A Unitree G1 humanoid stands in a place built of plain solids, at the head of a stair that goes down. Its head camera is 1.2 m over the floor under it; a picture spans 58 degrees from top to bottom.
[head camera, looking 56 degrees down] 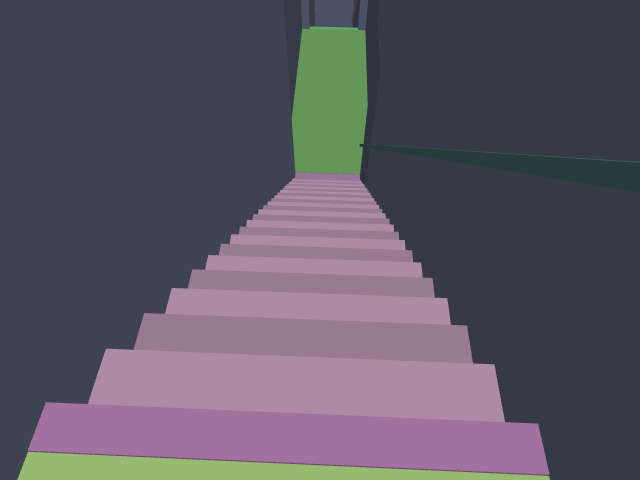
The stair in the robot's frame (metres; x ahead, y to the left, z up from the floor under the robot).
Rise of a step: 0.21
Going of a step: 0.22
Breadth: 1.30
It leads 2 degrees to the right of straight ahead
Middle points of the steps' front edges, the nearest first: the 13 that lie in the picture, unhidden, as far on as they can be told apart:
0.26 0.08 0.00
0.49 0.07 -0.21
0.71 0.06 -0.42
0.94 0.05 -0.63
1.16 0.04 -0.84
1.38 0.04 -1.05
1.61 0.03 -1.26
1.83 0.02 -1.48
2.06 0.01 -1.69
2.28 0.00 -1.90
2.51 -0.01 -2.11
2.73 -0.02 -2.32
2.95 -0.03 -2.53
